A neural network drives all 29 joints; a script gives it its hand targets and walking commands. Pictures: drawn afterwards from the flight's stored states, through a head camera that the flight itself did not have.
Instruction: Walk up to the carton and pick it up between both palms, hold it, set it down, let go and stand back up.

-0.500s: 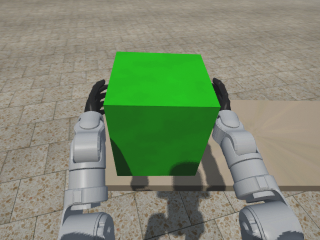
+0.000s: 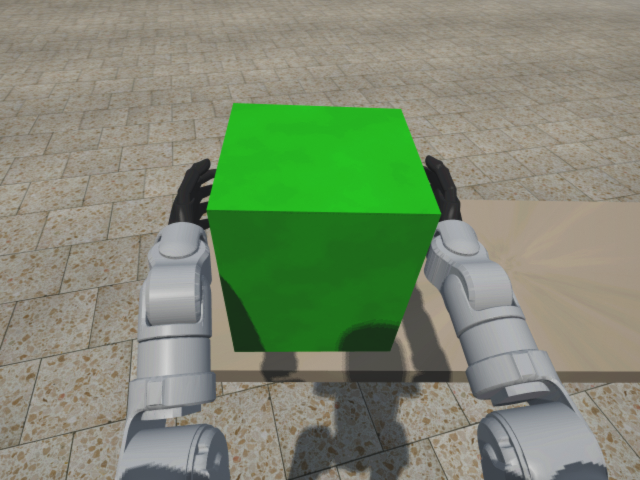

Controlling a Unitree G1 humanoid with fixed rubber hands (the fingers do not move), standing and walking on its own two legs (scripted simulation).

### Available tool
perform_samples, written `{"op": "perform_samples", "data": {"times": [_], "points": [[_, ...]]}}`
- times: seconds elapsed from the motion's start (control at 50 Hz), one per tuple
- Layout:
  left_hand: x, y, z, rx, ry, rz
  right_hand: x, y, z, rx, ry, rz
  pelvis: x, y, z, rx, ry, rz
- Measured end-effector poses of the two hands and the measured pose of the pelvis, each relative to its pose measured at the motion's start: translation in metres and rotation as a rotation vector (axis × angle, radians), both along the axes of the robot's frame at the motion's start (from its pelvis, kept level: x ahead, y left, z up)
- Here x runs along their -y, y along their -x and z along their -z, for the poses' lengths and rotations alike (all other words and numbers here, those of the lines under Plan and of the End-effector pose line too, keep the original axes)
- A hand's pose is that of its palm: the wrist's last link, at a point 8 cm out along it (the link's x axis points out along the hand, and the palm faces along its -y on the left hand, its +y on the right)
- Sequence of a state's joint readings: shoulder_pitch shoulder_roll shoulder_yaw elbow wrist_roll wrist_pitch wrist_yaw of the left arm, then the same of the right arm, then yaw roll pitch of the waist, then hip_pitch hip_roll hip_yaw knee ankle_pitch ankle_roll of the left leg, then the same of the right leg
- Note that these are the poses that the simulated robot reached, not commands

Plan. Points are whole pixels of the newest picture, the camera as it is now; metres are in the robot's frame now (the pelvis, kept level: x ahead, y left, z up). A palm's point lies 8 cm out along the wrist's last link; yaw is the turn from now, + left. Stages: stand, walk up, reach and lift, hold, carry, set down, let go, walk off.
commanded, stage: hold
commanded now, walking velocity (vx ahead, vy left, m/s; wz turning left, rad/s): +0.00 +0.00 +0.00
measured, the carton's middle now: (315, 233) +0.38 +0.01 +0.14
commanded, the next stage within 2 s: set down in 0.56 s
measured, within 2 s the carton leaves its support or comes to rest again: neither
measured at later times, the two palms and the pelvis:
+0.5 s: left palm (188, 225) +0.36 +0.16 +0.18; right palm (441, 221) +0.36 -0.14 +0.18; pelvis +0.00 +0.00 +0.00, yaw +0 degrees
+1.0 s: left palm (195, 235) +0.37 +0.16 +0.16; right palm (435, 230) +0.37 -0.14 +0.15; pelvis +0.01 +0.00 +0.00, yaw +0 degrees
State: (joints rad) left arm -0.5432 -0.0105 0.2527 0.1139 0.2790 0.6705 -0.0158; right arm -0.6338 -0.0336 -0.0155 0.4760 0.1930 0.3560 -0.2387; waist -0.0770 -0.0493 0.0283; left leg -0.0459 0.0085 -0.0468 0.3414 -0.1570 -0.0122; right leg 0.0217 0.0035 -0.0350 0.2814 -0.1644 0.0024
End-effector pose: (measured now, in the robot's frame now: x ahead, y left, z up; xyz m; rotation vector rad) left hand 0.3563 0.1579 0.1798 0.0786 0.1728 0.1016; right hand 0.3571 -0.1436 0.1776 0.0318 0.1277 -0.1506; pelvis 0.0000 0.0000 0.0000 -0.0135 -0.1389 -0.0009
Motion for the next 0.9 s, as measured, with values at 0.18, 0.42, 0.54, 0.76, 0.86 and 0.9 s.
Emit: {"op": "perform_samples", "data": {"times": [0.18, 0.42, 0.54, 0.76, 0.86, 0.9], "points": [[0.0, 0.0, 0.0, 0.0, 0.0, 0.0, 0.0, 0.0, 0.0, 0.0, 0.0, 0.0, 0.0, 0.0, 0.0, 0.0, 0.0, 0.0], [0.0, 0.0, 0.0001, 0.0, 0.0, 0.0, 0.0, 0.0, 0.0001, 0.0, 0.0, 0.0, 0.0001, 0.0001, 0.0, 0.0, 0.0, 0.0], [0.0, 0.0001, 0.0001, 0.0, 0.0, 0.0, 0.0, 0.0, 0.0001, 0.001, 0.0, 0.0, 0.0001, 0.0001, 0.0, 0.0, 0.0, 0.0], [0.0002, -0.0036, -0.0051, 0.045, -0.006, -0.001, -0.0003, -0.0035, -0.0045, 0.053, 0.001, -0.002, 0.0002, -0.0004, 0.0001, 0.007, -0.003, 0.004], [0.0001, -0.0081, -0.0029, 0.064, -0.028, -0.001, 0.0, -0.0078, -0.0004, 0.102, 0.02, 0.001, 0.0014, -0.0033, -0.0004, 0.025, -0.007, 0.007], [0.0009, -0.009, 0.0023, 0.058, -0.029, 0.009, -0.0002, -0.0088, 0.0049, 0.111, 0.027, 0.001, 0.0021, -0.0048, -0.0005, 0.031, -0.008, 0.006]]}}
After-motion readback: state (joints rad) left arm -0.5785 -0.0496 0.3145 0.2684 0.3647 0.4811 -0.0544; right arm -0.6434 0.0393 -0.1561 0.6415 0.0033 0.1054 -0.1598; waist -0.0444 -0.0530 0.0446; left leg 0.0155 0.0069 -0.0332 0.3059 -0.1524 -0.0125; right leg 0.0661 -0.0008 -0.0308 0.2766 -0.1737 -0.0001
